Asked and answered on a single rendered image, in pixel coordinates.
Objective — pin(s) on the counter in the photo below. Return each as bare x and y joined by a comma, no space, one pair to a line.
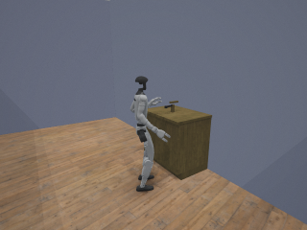
186,152

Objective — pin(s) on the right robot foot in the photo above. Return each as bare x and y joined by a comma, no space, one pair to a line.
146,188

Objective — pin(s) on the robot left hand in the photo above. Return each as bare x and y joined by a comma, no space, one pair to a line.
155,101

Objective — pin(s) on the robot right hand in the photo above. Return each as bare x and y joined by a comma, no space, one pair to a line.
160,133

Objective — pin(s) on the robot right forearm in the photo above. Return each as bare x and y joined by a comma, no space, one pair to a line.
145,122

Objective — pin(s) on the right robot upper arm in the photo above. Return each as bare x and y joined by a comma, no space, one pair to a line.
141,107

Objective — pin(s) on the left robot upper arm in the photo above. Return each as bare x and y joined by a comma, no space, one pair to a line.
132,107

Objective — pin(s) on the humanoid robot torso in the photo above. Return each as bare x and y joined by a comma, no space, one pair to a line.
139,127

